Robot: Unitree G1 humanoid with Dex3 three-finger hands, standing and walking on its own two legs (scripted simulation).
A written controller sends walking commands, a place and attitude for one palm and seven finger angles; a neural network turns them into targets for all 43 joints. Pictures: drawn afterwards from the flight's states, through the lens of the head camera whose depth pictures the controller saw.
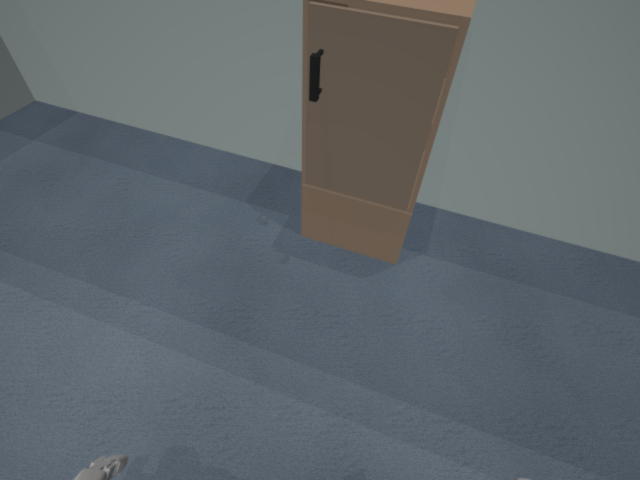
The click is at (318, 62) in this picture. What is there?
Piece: cupboard door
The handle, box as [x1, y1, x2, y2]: [309, 49, 323, 101]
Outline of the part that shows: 322,49 310,55 309,100 316,101 318,98 318,94 321,91 321,88 318,87 319,57 322,53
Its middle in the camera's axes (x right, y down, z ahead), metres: -0.01 -0.46 +1.09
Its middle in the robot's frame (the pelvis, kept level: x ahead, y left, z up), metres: +1.12 +0.06 -0.02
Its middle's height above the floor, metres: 0.75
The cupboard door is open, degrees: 0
